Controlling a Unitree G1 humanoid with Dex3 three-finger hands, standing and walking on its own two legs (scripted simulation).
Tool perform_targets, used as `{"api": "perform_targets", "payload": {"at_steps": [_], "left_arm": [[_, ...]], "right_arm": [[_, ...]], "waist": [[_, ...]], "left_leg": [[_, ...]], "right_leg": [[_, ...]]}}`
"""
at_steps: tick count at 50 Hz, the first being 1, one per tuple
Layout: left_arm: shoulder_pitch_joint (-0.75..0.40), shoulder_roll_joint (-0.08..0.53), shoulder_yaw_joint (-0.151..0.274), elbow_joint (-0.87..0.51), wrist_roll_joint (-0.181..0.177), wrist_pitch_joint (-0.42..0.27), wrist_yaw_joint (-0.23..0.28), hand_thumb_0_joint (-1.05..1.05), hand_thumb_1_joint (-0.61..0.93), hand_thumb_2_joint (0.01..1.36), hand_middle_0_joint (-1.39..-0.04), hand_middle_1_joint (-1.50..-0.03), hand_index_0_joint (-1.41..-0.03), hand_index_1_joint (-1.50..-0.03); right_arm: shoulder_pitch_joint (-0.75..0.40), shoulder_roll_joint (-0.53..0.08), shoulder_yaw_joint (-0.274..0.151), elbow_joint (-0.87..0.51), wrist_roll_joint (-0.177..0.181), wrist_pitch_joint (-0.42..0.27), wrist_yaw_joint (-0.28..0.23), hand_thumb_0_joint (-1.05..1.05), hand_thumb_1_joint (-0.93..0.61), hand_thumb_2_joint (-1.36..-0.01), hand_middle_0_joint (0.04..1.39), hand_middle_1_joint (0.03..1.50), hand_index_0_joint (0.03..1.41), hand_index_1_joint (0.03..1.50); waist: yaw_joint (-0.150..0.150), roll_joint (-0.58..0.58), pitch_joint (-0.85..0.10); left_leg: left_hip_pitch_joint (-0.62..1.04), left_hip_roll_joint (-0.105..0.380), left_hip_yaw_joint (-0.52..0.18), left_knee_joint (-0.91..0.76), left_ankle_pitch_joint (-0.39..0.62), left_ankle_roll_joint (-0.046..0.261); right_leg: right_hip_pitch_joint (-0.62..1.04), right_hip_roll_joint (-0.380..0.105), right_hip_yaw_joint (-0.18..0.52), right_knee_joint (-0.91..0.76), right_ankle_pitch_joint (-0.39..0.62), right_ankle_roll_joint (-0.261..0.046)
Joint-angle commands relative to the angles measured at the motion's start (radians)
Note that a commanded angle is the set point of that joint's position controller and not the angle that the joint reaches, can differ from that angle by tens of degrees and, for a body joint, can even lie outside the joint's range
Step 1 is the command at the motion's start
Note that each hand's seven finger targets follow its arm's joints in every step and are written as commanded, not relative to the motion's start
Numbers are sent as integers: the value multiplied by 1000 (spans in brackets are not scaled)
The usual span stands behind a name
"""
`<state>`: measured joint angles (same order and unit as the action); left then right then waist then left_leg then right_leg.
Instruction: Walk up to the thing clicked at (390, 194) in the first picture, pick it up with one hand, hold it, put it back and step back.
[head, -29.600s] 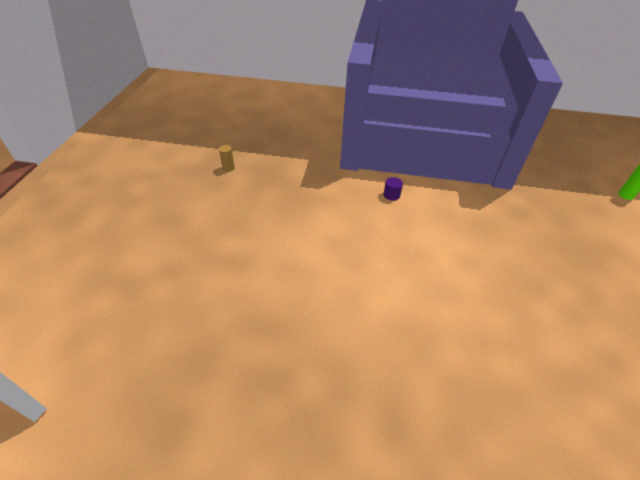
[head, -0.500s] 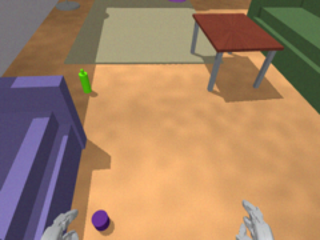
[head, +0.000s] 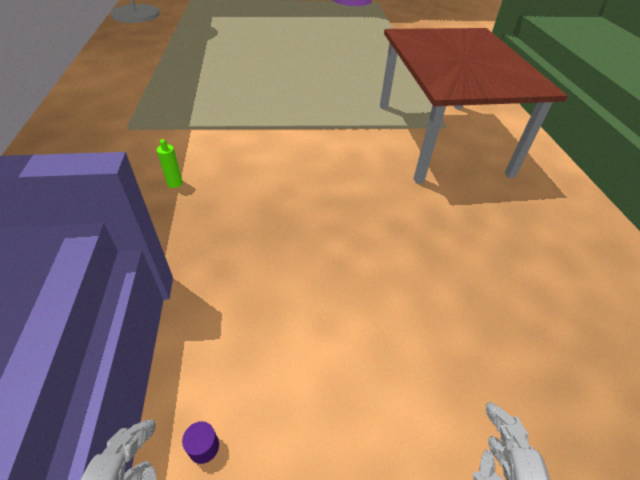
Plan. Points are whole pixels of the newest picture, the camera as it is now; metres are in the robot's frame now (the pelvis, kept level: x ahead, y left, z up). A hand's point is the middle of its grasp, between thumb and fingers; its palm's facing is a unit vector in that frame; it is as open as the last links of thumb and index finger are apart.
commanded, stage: home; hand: left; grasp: from above
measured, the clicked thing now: (201, 442) +0.40 +0.28 -0.67
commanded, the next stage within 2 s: stand in 0.24 s
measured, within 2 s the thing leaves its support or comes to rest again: neither
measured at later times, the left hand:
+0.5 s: hand out of the picture +0.14 +0.21 -0.09, palm faces +0.00 -0.95 -0.31, open 7.4 cm
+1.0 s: hand out of the picture +0.03 +0.25 -0.10, palm faces +0.02 -0.95 -0.32, open 7.4 cm
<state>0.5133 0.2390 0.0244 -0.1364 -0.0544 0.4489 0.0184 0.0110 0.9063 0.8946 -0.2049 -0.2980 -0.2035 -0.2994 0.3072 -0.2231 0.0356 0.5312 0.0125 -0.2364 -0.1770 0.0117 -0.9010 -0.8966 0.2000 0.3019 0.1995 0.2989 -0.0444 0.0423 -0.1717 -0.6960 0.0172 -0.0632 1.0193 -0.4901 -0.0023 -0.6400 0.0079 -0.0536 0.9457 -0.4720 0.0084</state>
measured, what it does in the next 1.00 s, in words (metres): rises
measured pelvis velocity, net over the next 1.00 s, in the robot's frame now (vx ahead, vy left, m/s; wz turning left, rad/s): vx -0.01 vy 0.01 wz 0.00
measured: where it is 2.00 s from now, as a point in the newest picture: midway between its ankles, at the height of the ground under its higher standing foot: outside the picture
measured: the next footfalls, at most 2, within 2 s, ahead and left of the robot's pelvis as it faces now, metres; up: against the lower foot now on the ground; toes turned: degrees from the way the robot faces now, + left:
none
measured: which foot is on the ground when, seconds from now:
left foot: down 0.00-1.00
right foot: down 0.00-1.00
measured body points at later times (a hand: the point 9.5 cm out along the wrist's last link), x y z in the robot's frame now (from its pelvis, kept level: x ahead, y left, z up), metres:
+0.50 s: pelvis -0.02 +0.00 +0.02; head +0.00 +0.01 +0.47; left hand +0.14 +0.26 -0.06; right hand +0.13 -0.26 -0.08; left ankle +0.01 +0.12 -0.68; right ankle +0.00 -0.13 -0.68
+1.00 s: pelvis -0.01 +0.01 +0.06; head -0.02 +0.01 +0.51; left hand +0.03 +0.30 -0.08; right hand +0.06 -0.26 -0.08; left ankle +0.01 +0.12 -0.68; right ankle +0.00 -0.13 -0.68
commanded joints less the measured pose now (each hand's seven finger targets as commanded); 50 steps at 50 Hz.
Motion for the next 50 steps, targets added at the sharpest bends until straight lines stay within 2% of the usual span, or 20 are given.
{"api": "perform_targets", "payload": {"at_steps": [1,4,7,11,14,16,17,18,19,20,21,22,23,25,27,30,33,35,37,50], "left_arm": [[-40,99,62,-194,0,-50,10,0,900,900,-200,-300,-200,-300],[-43,106,67,-195,3,-48,11,0,900,900,-200,-300,-200,-300],[-19,96,61,-186,3,-49,10,0,900,900,-200,-300,-200,-300],[-39,102,59,-190,2,-45,10,0,900,900,-200,-300,-200,-300],[-35,105,71,-200,0,-45,11,0,900,900,-200,-300,-200,-300],[-41,97,60,-188,2,-45,10,0,900,900,-200,-300,-200,-300],[-329,176,57,163,119,-259,44,0,900,900,-200,-300,-200,-300],[-232,199,81,329,121,-327,39,0,900,900,-200,-300,-200,-301],[-243,207,77,371,122,-360,32,0,900,900,-200,-300,-200,-301],[-241,225,66,423,127,-384,29,0,900,900,-200,-300,-200,-301],[-266,222,63,463,131,-399,24,0,900,900,-200,-300,-200,-301],[-296,216,65,505,119,-401,17,0,900,900,-200,-300,-200,-301],[-303,209,64,551,111,-407,15,0,900,900,-200,-300,-200,-301],[-328,209,64,641,107,-419,19,0,900,900,-200,-300,-200,-301],[-344,192,63,722,103,-432,19,0,900,900,-200,-300,-200,-301],[-332,184,62,828,99,-448,19,0,900,900,-200,-300,-200,-301],[-337,195,62,917,93,-459,22,0,900,900,-200,-300,-200,-301],[-340,200,57,968,88,-461,25,0,900,900,-200,-300,-200,-301],[-344,196,54,1011,86,-456,26,0,900,900,-200,-300,-200,-301],[-366,221,42,1185,87,-461,25,0,900,900,-200,-300,-200,-301]], "right_arm": [[-75,-125,-55,-158,-4,-59,-18,0,-901,-900,200,300,200,300],[-82,-127,-56,-164,-3,-60,-19,0,-900,-900,200,300,200,300],[-77,-126,-57,-165,-4,-59,-16,0,-900,-900,200,300,200,300],[-79,-122,-54,-168,-3,-59,-17,0,-900,-900,200,300,200,300],[-76,-120,-54,-170,-2,-62,-19,0,-900,-900,200,300,200,300],[-82,-123,-54,-170,-3,-62,-19,0,-900,-900,200,300,200,300],[-152,-218,-97,86,-126,55,41,0,-900,-900,200,300,200,300],[-155,-236,-118,89,-124,99,71,0,-900,-900,200,300,200,300],[-137,-243,-118,68,-135,119,88,0,-900,-900,200,300,200,300],[-147,-236,-114,80,-123,130,107,0,-900,-900,200,300,200,300],[-137,-213,-113,115,-95,134,126,0,-900,-900,200,300,200,300],[-131,-201,-107,134,-77,139,139,0,-900,-900,200,300,200,300],[-148,-208,-114,146,-67,141,148,0,-900,-900,200,300,200,300],[-153,-198,-116,194,-62,155,159,0,-900,-900,200,300,200,300],[-160,-209,-116,227,-71,165,160,0,-900,-900,200,300,200,300],[-175,-217,-117,271,-68,175,157,0,-900,-900,200,300,200,300],[-163,-216,-115,322,-59,186,148,0,-900,-900,200,300,200,300],[-153,-222,-114,355,-55,194,143,0,-900,-900,200,300,200,300],[-167,-235,-113,384,-54,200,141,0,-900,-900,200,300,200,300],[-178,-240,-106,497,-43,216,141,0,-900,-900,200,300,200,300]], "waist": [[1,15,-57],[4,11,-26],[7,25,-68],[-4,-7,-55],[5,13,-66],[-1,3,-26],[73,-47,189],[73,-106,105],[44,-82,113],[65,-65,99],[60,-73,66],[61,-93,71],[68,-77,59],[69,-82,93],[72,-17,111],[79,14,115],[71,-28,108],[62,-29,133],[66,3,167],[58,-41,230]], "left_leg": [[96,-15,8,-174,215,17],[77,-15,8,-188,160,19],[98,-12,4,-185,211,14],[74,-22,15,-169,174,23],[86,-20,17,-174,174,20],[72,-20,17,-179,139,21],[109,21,-34,-260,327,60],[176,5,3,-250,303,70],[191,5,-21,-264,281,68],[208,-6,-32,-276,231,69],[252,-12,-12,-283,228,65],[288,-15,2,-305,199,62],[315,-11,-6,-308,242,60],[333,-4,-21,-359,225,59],[344,24,-65,-439,211,65],[382,47,-92,-502,273,64],[454,42,-64,-509,420,52],[474,38,-56,-539,425,45],[482,52,-76,-603,364,44],[536,65,-77,-742,283,29]], "right_leg": [[37,17,-8,-152,189,-14],[24,17,-9,-159,143,-13],[41,19,-11,-140,182,-18],[35,14,-5,-166,160,-11],[39,14,-4,-161,157,-13],[18,16,-6,-168,126,-10],[190,-60,83,-204,149,-61],[208,-83,153,-252,132,-89],[176,-77,177,-267,109,-101],[229,-89,178,-277,104,-97],[259,-112,194,-282,146,-93],[242,-115,188,-303,117,-81],[253,-107,170,-315,152,-71],[258,-109,169,-356,121,-57],[285,-83,125,-344,142,-38],[356,-75,102,-371,234,-28],[420,-95,110,-423,356,-32],[439,-104,118,-468,377,-33],[446,-94,106,-498,320,-27],[511,-112,111,-615,299,-10]]}}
